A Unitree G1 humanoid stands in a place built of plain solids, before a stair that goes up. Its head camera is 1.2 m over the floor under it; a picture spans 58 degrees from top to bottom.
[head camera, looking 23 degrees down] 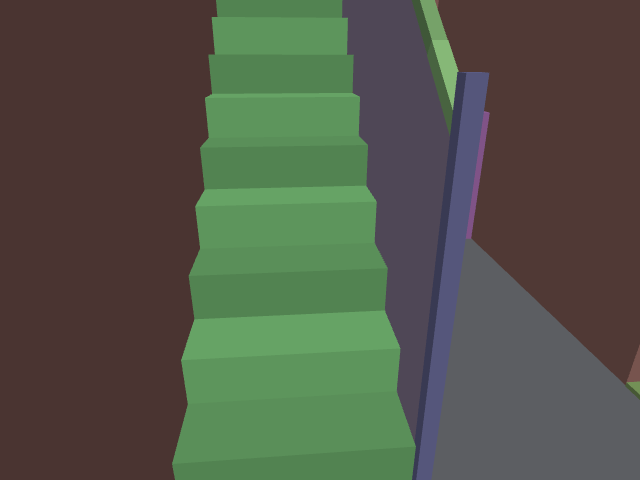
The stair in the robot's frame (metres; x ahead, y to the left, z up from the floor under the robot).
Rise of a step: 0.17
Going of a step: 0.22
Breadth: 0.68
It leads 5 degrees to the left of straight ahead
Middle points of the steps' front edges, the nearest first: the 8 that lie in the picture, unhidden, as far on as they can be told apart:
0.88 0.07 0.17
1.10 0.08 0.35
1.33 0.10 0.52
1.55 0.12 0.69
1.77 0.14 0.86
2.00 0.16 1.04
2.22 0.18 1.21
2.44 0.20 1.38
